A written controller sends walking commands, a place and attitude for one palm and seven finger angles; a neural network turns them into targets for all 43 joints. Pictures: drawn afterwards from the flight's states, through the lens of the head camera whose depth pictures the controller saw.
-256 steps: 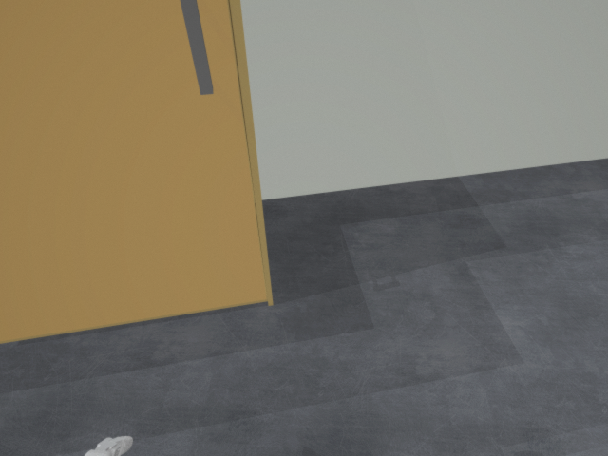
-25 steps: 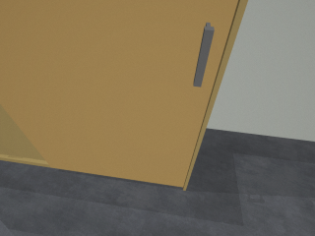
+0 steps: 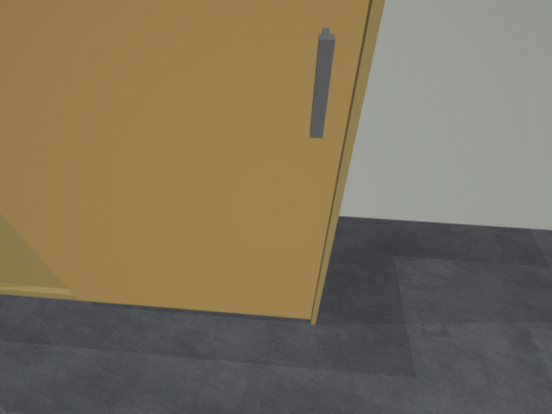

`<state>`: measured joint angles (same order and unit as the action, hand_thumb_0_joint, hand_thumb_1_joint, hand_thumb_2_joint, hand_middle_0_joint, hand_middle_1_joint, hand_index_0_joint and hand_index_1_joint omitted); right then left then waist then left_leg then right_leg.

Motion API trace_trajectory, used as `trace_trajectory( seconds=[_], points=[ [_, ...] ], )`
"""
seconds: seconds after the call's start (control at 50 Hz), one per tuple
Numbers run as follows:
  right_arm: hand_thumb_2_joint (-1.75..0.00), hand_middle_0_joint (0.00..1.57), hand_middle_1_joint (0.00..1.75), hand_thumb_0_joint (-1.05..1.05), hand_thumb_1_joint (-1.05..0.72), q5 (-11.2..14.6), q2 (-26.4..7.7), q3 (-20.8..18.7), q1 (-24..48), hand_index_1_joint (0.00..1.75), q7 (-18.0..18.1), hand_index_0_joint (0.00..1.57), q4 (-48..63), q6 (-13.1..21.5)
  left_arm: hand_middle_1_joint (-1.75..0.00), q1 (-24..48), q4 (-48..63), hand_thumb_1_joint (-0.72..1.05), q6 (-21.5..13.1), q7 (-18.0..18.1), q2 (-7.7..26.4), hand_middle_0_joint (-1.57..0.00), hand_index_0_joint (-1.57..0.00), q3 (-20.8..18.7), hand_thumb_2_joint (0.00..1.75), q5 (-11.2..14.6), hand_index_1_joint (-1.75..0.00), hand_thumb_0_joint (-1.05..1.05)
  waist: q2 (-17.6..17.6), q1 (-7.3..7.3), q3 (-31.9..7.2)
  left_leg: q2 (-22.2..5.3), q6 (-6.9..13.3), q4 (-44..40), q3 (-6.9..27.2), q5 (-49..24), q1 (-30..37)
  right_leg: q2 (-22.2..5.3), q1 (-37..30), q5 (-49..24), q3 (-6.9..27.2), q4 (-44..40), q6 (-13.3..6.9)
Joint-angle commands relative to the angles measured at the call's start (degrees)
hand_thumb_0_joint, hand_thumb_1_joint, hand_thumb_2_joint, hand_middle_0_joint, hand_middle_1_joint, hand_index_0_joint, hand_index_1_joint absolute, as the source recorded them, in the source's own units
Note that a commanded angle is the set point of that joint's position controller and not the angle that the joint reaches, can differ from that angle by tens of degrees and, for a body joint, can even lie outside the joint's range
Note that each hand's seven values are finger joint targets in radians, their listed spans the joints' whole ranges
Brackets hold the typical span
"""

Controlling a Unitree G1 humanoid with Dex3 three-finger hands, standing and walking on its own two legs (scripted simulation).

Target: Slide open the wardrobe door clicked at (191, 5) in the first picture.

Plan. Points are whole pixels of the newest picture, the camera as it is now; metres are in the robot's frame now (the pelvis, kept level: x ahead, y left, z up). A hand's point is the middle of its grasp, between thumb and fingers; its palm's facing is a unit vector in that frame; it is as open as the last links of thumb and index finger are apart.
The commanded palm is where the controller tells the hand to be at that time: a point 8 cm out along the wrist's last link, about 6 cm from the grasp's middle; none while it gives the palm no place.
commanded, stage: look again from close up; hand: right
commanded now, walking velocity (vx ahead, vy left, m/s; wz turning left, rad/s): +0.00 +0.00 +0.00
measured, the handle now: (320, 85) +0.57 -0.04 +0.21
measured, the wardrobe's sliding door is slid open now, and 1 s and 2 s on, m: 0.00 0.00 0.00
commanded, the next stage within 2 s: none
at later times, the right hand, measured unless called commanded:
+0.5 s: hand out of the picture -0.03 -0.26 -0.16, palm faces -0.01 +0.96 -0.27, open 7.3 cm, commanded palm none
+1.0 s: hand out of the picture -0.04 -0.19 -0.17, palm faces +0.01 +0.99 -0.16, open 7.3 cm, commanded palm none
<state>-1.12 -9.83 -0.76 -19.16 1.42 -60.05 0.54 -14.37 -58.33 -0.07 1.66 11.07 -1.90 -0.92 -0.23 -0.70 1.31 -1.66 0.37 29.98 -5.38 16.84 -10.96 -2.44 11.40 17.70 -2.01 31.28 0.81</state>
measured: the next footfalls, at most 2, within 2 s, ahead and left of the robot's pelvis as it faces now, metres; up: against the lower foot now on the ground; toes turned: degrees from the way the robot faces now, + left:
none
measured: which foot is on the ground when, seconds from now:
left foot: down 0.00-1.00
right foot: down 0.00-1.00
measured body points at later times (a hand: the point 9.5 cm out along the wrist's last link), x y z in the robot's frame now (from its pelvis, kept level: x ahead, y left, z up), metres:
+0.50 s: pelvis -0.05 -0.04 +0.00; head -0.06 -0.04 +0.45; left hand -0.02 +0.22 -0.14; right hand -0.03 -0.31 -0.14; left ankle -0.01 +0.11 -0.73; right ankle -0.01 -0.13 -0.73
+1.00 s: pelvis -0.04 -0.03 +0.00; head -0.04 -0.04 +0.45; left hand -0.03 +0.20 -0.15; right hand -0.04 -0.24 -0.16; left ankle -0.01 +0.11 -0.73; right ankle -0.01 -0.13 -0.73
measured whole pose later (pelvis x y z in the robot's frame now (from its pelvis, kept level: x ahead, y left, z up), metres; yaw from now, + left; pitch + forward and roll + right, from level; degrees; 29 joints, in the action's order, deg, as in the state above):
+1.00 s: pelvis -0.04 -0.03 +0.00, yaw +1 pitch -2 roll +0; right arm -1.0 -8.1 0.8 -19.1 1.8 -60.8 0.3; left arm -16.0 -61.9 0.4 0.4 8.8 -0.6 -0.5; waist -0.6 -0.1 1.1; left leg -3.2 -2.1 25.7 -2.3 10.5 -13.3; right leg -0.1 13.2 12.2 -4.1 27.2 -1.8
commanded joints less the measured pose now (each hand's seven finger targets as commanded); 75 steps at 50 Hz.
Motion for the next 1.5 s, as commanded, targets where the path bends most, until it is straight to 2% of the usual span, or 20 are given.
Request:
trace_trajectory(
  seconds=[0.0, 0.06, 0.12, 0.22, 0.32, 0.42, 0.54, 0.56, 0.62, 0.7, 0.82, 0.9, 1.06, 1.18, 1.3, 1.34, 1.48],
  points=[
    [-0.9, 0.2, 0.3, 0.0, -0.9, -0.2, -9.6, -1.6, 0.7, 0.3, 0.7, 0.2, 5.1, 0.8, -0.3, -0.7, 4.0, 0.9, -1.3, 0.3, 8.5, -0.2, -0.2, -1.5, 0.9, -0.1, -0.3, 0.0, 1.5, 1.08, 2.2, -4.7, 2.1, -5.8, 6.2, -10.6, -2.8, -3.6, 2.2, -12.8, 3.0, -4.9, -3.0],
    [-0.9, 0.2, 0.3, 0.0, -0.9, -0.1, -9.7, -1.2, 0.4, 0.3, 0.6, 0.2, 5.3, 0.5, -0.3, 0.3, 4.5, 0.9, -1.3, -0.1, 8.8, -0.2, -0.2, -1.1, 0.9, -0.1, -0.3, 0.0, 2.5, 0.43, 2.8, -4.1, 1.4, -7.2, 5.9, -4.8, -1.8, -3.9, 4.7, -7.6, 4.2, -7.4, -3.3],
    [-0.9, 0.2, 0.3, 0.0, -0.9, -0.1, -10.8, -1.3, 1.4, 0.3, 0.4, 0.2, 5.4, 0.4, -0.3, 0.8, 5.0, 0.9, -1.2, -0.4, 10.0, -0.2, -0.2, -1.3, 0.9, -0.2, -0.3, 0.0, 2.5, 0.61, 4.0, -4.0, 1.1, -7.9, 6.2, -0.6, -2.4, -3.7, 7.0, 0.3, 5.3, -10.3, -3.2],
    [-0.9, 0.2, 0.3, 0.0, -0.9, -0.3, -11.3, -1.2, 1.9, 0.3, 0.1, 0.2, 5.6, 0.0, -0.3, 1.6, 5.5, 0.9, -1.3, -0.8, 11.9, -0.2, -0.2, -1.4, 0.9, -0.4, -0.3, 0.0, 4.7, 0.15, 3.3, -3.4, 0.4, -6.5, 4.7, -1.0, -0.4, -4.9, 9.5, 8.8, 8.0, -15.8, -3.5],
    [-0.9, 0.2, 0.3, 0.0, -0.9, -0.6, -11.4, -1.1, 1.2, 0.3, -0.1, 0.2, 5.1, -0.2, -0.3, 1.5, 5.4, 0.9, -0.9, -1.1, 12.5, -0.2, -0.2, -1.6, 0.9, -0.3, -0.3, 0.0, 2.6, -0.11, 3.9, -3.2, -0.1, -6.5, 4.4, 0.4, 0.1, -5.3, 11.6, 13.9, 8.8, -18.0, -3.5],
    [-0.9, 0.2, 0.3, 0.0, -0.9, -0.6, -11.3, -1.1, 0.8, 0.3, 0.0, 0.2, 4.8, -0.1, -0.3, 0.0, 4.2, 0.9, -0.7, -1.3, 11.9, -0.2, -0.2, -1.5, 0.9, -0.3, -0.3, 0.0, -0.3, 0.29, 3.3, -3.9, -0.1, -7.9, 5.7, 2.1, -1.3, -4.7, 10.3, 12.4, 8.2, -16.9, -3.4],
    [-0.9, 0.2, 0.3, 0.0, -0.9, -0.5, -10.7, -0.8, -0.8, 0.3, 0.2, 0.2, 3.9, 0.0, -0.3, -1.6, 2.3, 0.9, -0.4, -1.3, 10.5, -0.2, -0.2, -1.2, 0.9, -0.1, -0.3, 0.0, -0.1, 0.69, 3.7, -4.6, 0.0, -9.7, 7.1, 4.3, -3.4, -3.8, 9.2, 10.4, 7.0, -15.2, -3.0],
    [-0.9, 0.2, 0.3, 0.0, -0.9, -0.4, -10.5, -0.8, -1.0, 0.3, 0.2, 0.2, 3.8, 0.0, -0.3, -2.1, 2.1, 0.9, -0.3, -1.4, 9.9, -0.2, -0.2, -1.0, 0.9, -0.1, -0.3, 0.0, -0.9, 0.75, 3.1, -4.7, 0.1, -10.0, 7.3, 4.4, -3.3, -3.7, 8.7, 9.6, 7.0, -14.6, -3.0],
    [-0.9, 0.2, 0.3, 0.0, -0.9, -0.3, -9.8, -0.6, -1.7, 0.3, 0.3, 0.2, 3.2, 0.1, -0.3, -2.8, 1.1, 0.9, -0.4, -1.3, 9.0, -0.2, -0.2, -0.8, 0.9, 0.0, -0.3, 0.0, -0.2, 0.92, 2.6, -4.9, 0.1, -10.1, 7.7, 3.8, -3.6, -3.4, 8.1, 7.9, 6.4, -13.9, -2.8],
    [-0.9, 0.2, 0.3, 0.0, -0.9, -0.2, -8.4, -0.3, -2.4, 0.3, 0.5, 0.2, 2.4, 0.3, -0.3, -3.6, 0.2, 0.9, -0.7, -1.2, 7.9, -0.2, -0.2, -0.5, 0.9, 0.2, -0.3, 0.0, 0.9, 1.01, 1.6, -5.0, 0.1, -9.3, 7.2, -0.4, -2.6, -3.7, 6.9, 4.3, 6.1, -13.6, -2.7],
    [-0.9, 0.2, 0.3, 0.0, -0.9, -0.1, -6.2, 0.2, -3.6, 0.3, 0.9, 0.2, 1.2, 0.4, -0.3, -4.0, -0.9, 0.9, -0.6, -1.0, 5.7, -0.2, -0.2, 0.0, 0.9, 0.4, -0.3, 0.0, 0.5, 0.81, 2.5, -5.0, -0.1, -9.3, 7.1, -3.8, -2.4, -3.4, 6.2, 0.3, 4.9, -12.5, -2.2],
    [-0.9, 0.2, 0.3, 0.0, -0.9, -0.1, -5.2, 0.2, -3.7, 0.3, 1.1, 0.2, 1.0, 0.5, -0.3, -4.7, -1.4, 0.9, -0.7, -0.9, 4.6, -0.2, -0.2, 0.1, 0.9, 0.5, -0.3, 0.0, 0.1, 1.01, 1.4, -5.0, -0.1, -8.9, 6.9, -6.6, -1.9, -3.4, 4.5, -4.3, 4.0, -11.3, -2.1],
    [-0.9, 0.2, 0.3, 0.0, -0.9, -0.2, -4.2, 0.0, -3.8, 0.3, 1.3, 0.2, 1.0, 0.3, -0.3, -4.7, -1.9, 0.9, -0.3, -0.8, 3.7, -0.2, -0.2, 0.0, 0.9, 0.4, -0.3, 0.0, -0.6, 0.87, 4.1, -4.8, -0.2, -9.9, 7.2, -2.7, -3.4, -3.3, 6.0, 0.0, 4.2, -12.1, -2.0],
    [-0.9, 0.2, 0.3, 0.0, -0.9, -0.1, -3.7, -0.2, -3.8, 0.3, 1.3, 0.2, 0.8, 0.5, -0.3, -5.2, -2.2, 0.9, -0.6, -0.7, 3.1, -0.2, -0.2, -0.1, 0.9, 0.4, -0.3, 0.0, 0.5, 0.92, 1.6, -4.7, -0.1, -9.3, 7.1, -5.8, -2.0, -3.4, 4.0, -3.7, 3.7, -11.5, -2.0],
    [-0.9, 0.2, 0.3, 0.0, -0.9, -0.1, -3.5, -0.2, -3.7, 0.3, 1.2, 0.2, 0.4, 0.4, -0.3, -5.4, -2.7, 0.9, -0.5, -0.7, 2.9, -0.2, -0.2, 0.1, 0.9, 0.4, -0.3, 0.0, 0.4, 0.83, 3.1, -4.6, -0.1, -9.5, 7.1, -5.1, -1.9, -3.5, 5.1, -2.0, 4.0, -12.4, -1.9],
    [-0.9, 0.2, 0.3, 0.0, -0.9, -0.1, -3.4, -0.2, -3.9, 0.3, 1.2, 0.2, 0.3, 0.4, -0.3, -5.6, -2.8, 0.9, -0.5, -0.7, 2.9, -0.2, -0.2, 0.0, 0.9, 0.4, -0.3, 0.0, -0.6, 0.86, 3.1, -4.6, -0.1, -9.7, 7.1, -5.0, -2.0, -3.5, 4.8, -1.9, 3.9, -12.5, -1.9],
    [-0.9, 0.2, 0.3, 0.0, -0.9, -0.2, -3.0, -0.3, -4.2, 0.3, 1.2, 0.2, 0.0, 0.3, -0.3, -5.8, -2.9, 0.9, -0.4, -0.6, 2.9, -0.2, -0.2, 0.0, 0.9, 0.4, -0.3, 0.0, 0.9, 0.71, 4.1, -4.2, -0.3, -9.4, 6.7, -4.1, -1.9, -3.8, 5.9, 1.7, 4.9, -14.3, -1.9]
  ],
)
